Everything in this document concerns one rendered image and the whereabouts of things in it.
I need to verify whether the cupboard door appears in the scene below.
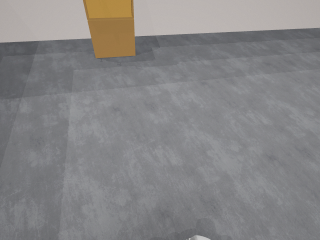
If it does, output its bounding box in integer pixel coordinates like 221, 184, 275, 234
85, 0, 132, 18

